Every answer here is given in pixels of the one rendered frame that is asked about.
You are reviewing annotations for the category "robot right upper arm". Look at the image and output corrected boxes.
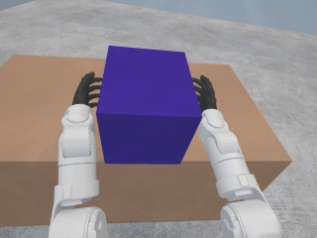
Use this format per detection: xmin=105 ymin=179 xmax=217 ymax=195
xmin=220 ymin=198 xmax=294 ymax=238

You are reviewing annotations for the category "carton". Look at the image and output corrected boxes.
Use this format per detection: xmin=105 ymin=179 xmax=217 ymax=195
xmin=96 ymin=46 xmax=202 ymax=165

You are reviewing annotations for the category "robot left hand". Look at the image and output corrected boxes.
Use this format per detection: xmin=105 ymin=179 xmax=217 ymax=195
xmin=72 ymin=71 xmax=103 ymax=108

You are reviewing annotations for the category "robot right hand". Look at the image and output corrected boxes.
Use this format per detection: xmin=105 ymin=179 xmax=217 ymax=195
xmin=192 ymin=75 xmax=217 ymax=114

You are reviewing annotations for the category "left robot forearm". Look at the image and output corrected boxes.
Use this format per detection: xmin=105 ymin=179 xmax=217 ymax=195
xmin=48 ymin=104 xmax=100 ymax=238

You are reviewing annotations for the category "right robot forearm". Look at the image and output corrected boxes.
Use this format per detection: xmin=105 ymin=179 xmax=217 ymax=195
xmin=197 ymin=108 xmax=281 ymax=234

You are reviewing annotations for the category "pedestal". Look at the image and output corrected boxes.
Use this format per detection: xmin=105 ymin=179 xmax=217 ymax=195
xmin=0 ymin=55 xmax=292 ymax=227

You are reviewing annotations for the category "robot left upper arm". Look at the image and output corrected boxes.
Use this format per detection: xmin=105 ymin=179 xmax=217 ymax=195
xmin=49 ymin=206 xmax=108 ymax=238

